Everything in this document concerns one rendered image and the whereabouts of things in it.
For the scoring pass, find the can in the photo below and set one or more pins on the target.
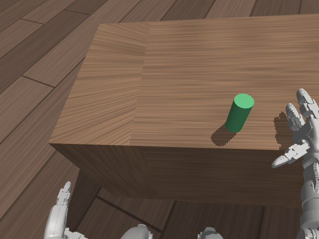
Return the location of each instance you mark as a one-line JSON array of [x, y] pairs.
[[239, 112]]

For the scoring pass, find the right robot hand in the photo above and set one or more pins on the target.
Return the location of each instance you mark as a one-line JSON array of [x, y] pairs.
[[305, 135]]

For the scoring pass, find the left robot hand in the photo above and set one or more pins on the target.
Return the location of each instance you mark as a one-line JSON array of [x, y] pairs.
[[56, 223]]

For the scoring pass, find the right robot arm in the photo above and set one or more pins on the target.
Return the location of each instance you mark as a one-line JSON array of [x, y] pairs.
[[309, 221]]

